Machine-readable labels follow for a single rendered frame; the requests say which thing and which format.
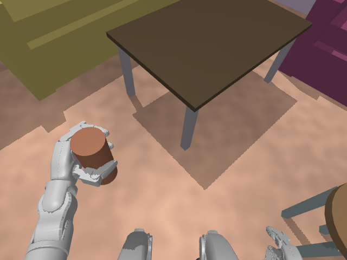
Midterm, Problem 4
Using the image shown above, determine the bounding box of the left robot arm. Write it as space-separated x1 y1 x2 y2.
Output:
24 179 78 260

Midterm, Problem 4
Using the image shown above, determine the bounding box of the can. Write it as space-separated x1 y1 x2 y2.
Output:
70 127 118 185

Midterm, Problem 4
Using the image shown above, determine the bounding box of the coffee table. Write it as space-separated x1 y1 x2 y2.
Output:
106 0 313 151

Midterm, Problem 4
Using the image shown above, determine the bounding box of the armchair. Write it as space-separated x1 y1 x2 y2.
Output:
278 0 347 107

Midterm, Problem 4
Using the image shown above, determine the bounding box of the stool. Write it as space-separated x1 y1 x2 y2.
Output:
277 183 347 260

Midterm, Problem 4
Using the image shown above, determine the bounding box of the left robot hand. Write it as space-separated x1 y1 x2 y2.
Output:
50 121 118 187

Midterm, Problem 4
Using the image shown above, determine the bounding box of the sofa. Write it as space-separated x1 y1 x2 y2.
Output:
0 0 180 101

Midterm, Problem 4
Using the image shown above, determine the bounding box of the right robot hand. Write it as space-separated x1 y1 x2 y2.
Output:
263 226 303 260

